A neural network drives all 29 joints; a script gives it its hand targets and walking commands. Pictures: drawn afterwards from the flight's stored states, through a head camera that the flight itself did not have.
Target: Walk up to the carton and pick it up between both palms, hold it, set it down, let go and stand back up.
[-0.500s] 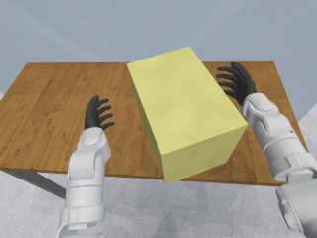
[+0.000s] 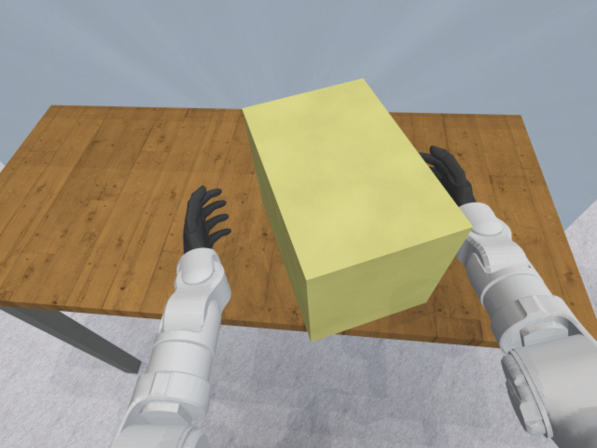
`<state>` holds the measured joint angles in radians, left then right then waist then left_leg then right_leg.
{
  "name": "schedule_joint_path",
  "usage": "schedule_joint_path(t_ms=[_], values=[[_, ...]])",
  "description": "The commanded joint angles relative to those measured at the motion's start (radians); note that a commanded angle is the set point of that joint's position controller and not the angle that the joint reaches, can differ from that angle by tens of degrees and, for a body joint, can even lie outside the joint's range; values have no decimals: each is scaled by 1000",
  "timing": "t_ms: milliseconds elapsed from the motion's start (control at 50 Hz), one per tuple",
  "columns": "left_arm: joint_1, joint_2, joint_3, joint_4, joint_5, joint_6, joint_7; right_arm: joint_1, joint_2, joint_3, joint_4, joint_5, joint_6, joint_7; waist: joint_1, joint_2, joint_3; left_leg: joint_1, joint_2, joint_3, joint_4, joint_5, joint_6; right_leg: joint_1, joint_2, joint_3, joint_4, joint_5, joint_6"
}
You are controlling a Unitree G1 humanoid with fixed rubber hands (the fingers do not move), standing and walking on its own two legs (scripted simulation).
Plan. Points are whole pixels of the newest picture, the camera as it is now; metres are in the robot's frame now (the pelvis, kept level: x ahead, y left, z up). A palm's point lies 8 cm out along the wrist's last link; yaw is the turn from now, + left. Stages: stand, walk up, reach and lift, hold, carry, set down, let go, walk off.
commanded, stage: reach and lift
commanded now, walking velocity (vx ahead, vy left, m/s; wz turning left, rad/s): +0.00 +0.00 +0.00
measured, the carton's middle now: (337, 208) +0.45 +0.04 +0.04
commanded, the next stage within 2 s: none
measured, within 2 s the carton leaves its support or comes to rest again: neither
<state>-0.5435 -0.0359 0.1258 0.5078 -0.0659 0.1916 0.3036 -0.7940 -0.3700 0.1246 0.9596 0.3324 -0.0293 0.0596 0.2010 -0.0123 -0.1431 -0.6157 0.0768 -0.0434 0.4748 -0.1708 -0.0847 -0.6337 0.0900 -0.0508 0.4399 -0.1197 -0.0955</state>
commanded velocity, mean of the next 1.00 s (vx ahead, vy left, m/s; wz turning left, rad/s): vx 0.00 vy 0.00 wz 0.00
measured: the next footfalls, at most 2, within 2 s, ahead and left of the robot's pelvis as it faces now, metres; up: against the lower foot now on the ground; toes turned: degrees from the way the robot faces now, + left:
none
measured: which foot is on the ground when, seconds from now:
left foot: down 0.00-1.00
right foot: down 0.00-1.00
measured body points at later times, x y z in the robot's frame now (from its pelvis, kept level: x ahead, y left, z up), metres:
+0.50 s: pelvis +0.00 -0.01 +0.00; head +0.09 -0.04 +0.44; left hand +0.39 +0.18 +0.06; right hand +0.48 -0.11 +0.06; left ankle +0.02 +0.17 -0.73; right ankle +0.04 -0.05 -0.73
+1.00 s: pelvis +0.00 -0.03 +0.00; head +0.09 -0.07 +0.44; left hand +0.39 +0.18 +0.05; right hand +0.48 -0.10 +0.05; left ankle +0.02 +0.17 -0.73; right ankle +0.04 -0.05 -0.73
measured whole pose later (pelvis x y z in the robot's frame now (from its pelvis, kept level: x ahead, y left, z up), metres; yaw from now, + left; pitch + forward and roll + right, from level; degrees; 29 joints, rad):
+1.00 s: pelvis +0.00 -0.03 +0.00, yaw +1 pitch +19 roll +2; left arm -0.72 -0.12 0.37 0.79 0.06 0.02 0.29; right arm -0.90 -0.19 0.08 1.04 0.17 -0.02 -0.04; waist 0.18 0.04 -0.17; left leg -0.63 0.09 -0.06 0.46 -0.16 -0.08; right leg -0.68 0.10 -0.07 0.50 -0.15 -0.12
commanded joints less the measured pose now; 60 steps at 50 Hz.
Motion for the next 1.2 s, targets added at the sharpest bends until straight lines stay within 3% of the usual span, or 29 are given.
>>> schedule_joint_path(t_ms=[0,80,120,140,160,240,300,320,340,420,440,500,580,620,720,740,800,840,860,900,920,960,1020,1060,1080,1100,1120,1140,1180], values=[[-508,12,-16,-266,48,-90,-3,-608,-79,-30,-213,-17,-95,2,31,-99,-823,24,-50,52,-42,245,42,707,-116,120,29,333,140],[-508,18,-20,-264,34,-103,-6,-603,11,13,-283,-10,-92,-23,43,-151,-818,21,-45,58,-24,239,69,740,-117,134,25,342,144],[-534,30,19,-232,62,-108,1,-613,-20,3,-197,-20,-82,-20,52,-131,-808,2,-46,54,-28,214,54,719,-124,140,23,294,147],[-548,3,-4,-228,57,-104,-3,-632,39,23,-206,-10,-76,-27,46,-131,-786,-8,-52,58,-26,209,64,726,-118,141,28,288,137],[-543,14,33,-210,73,-101,5,-640,19,18,-210,-26,-75,-25,76,-168,-790,4,-35,54,-40,217,70,712,-114,134,23,247,144],[-563,-28,52,-182,89,-101,9,-676,86,26,-226,-40,-79,-42,74,-158,-775,-41,-36,41,-34,182,66,730,-148,160,30,272,162],[-577,-24,62,-137,91,-108,-3,-673,108,24,-208,-58,-56,-68,67,-214,-755,-43,-38,45,-44,143,77,741,-156,172,15,249,173],[-558,-40,87,-137,116,-106,2,-659,142,58,-225,-55,-65,-69,87,-201,-778,-20,-36,48,-44,171,74,778,-158,169,16,283,174],[-593,-23,84,-125,100,-115,-1,-691,138,26,-223,-48,-56,-71,85,-224,-779,-42,-33,46,-39,161,84,760,-145,169,26,240,176],[-584,-48,95,-153,121,-146,-5,-673,174,56,-253,-81,-72,-82,69,-195,-828,-39,-40,35,-42,170,66,788,-185,182,53,444,202],[-622,-57,101,-129,136,-150,-4,-697,178,46,-226,-83,-74,-84,51,-164,-820,-45,-40,34,-40,164,62,779,-177,176,53,399,196],[-619,-57,97,-93,118,-162,-14,-700,186,30,-230,-95,-73,-86,50,-223,-791,-66,-31,31,-40,137,69,772,-172,178,49,369,199],[-674,-51,107,-106,124,-181,-18,-703,219,27,-203,-114,-69,-84,32,-184,-805,-76,-34,36,-38,138,66,773,-181,178,56,373,197],[-666,-51,119,-55,147,-184,-19,-694,232,37,-180,-109,-62,-91,51,-162,-774,-82,-26,38,-45,106,62,760,-189,184,48,301,201],[-667,-62,130,-42,141,-212,-24,-697,248,38,-191,-129,-78,-95,44,-173,-831,-99,-28,26,-39,131,59,791,-198,181,64,388,208],[-692,-60,98,-21,121,-215,-33,-711,270,45,-185,-114,-65,-96,20,-162,-790,-105,-27,29,-50,107,60,791,-199,183,54,356,207],[-687,-58,128,12,125,-223,-37,-750,297,41,-236,-142,-71,-102,52,-214,-837,-144,-21,33,-39,89,66,799,-205,199,55,345,224],[-750,-51,142,-6,136,-236,-41,-739,319,27,-186,-140,-65,-99,56,-158,-811,-136,-31,39,-46,83,56,804,-223,211,55,352,231],[-718,-75,117,-20,143,-238,-51,-685,325,8,-162,-153,-63,-102,22,-164,-814,-122,-25,36,-47,97,62,806,-213,193,55,387,227],[-737,-74,130,27,141,-233,-45,-731,330,6,-183,-164,-62,-96,55,-171,-806,-139,-27,36,-40,96,66,767,-191,190,51,278,208],[-736,-71,125,14,148,-233,-48,-689,319,-30,-140,-183,-58,-97,18,-165,-776,-108,-24,42,-55,94,67,770,-193,183,33,258,206],[-763,-69,135,17,137,-242,-49,-733,346,-15,-180,-181,-61,-90,50,-157,-815,-137,-26,47,-39,85,70,770,-203,203,40,225,207],[-712,-84,147,49,149,-251,-48,-723,348,2,-184,-184,-68,-94,62,-161,-812,-155,-28,36,-38,100,64,825,-217,206,59,338,217],[-782,-95,139,37,151,-259,-61,-708,378,-11,-157,-196,-63,-92,29,-153,-801,-149,-22,29,-50,94,62,837,-224,215,48,318,227],[-727,-87,138,49,150,-259,-63,-715,384,17,-209,-189,-72,-95,49,-163,-787,-165,-20,31,-47,75,57,842,-234,224,58,381,236],[-759,-87,121,35,146,-263,-68,-696,388,-17,-185,-217,-70,-97,14,-164,-801,-139,-23,34,-54,87,61,824,-216,195,54,354,229],[-730,-105,143,51,166,-268,-67,-711,402,14,-208,-199,-80,-90,54,-152,-831,-167,-23,30,-49,103,53,850,-230,222,67,439,240],[-792,-140,119,39,154,-274,-80,-723,427,-16,-165,-226,-83,-92,13,-154,-822,-146,-28,37,-60,85,57,852,-221,197,61,448,236],[-819,-187,133,42,182,-282,-93,-729,482,-32,-161,-263,-90,-77,13,-170,-830,-150,-23,42,-60,94,61,838,-207,195,64,410,232]])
